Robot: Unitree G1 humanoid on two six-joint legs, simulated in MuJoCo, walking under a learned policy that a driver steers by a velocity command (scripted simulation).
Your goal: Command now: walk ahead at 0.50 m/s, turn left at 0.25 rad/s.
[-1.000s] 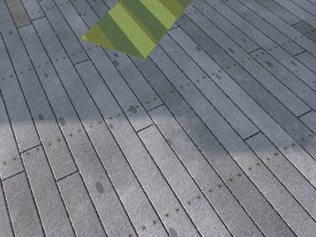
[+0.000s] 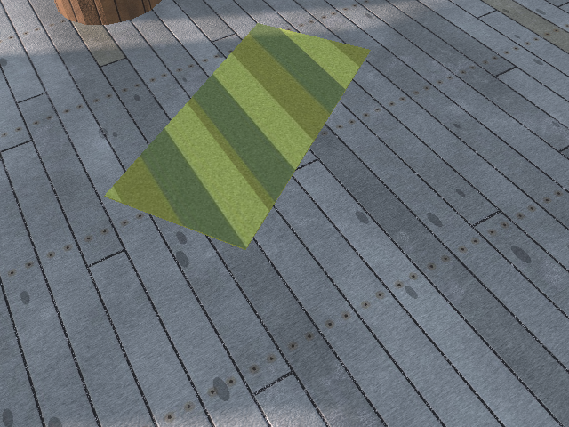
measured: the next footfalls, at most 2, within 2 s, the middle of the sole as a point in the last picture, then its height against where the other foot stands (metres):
left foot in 0.42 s outside the picture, level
right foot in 0.88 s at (311, 398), level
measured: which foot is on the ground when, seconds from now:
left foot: up 0.00-0.40, down 0.42-1.00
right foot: down 0.00-0.44, up 0.46-0.86, down 0.88-1.00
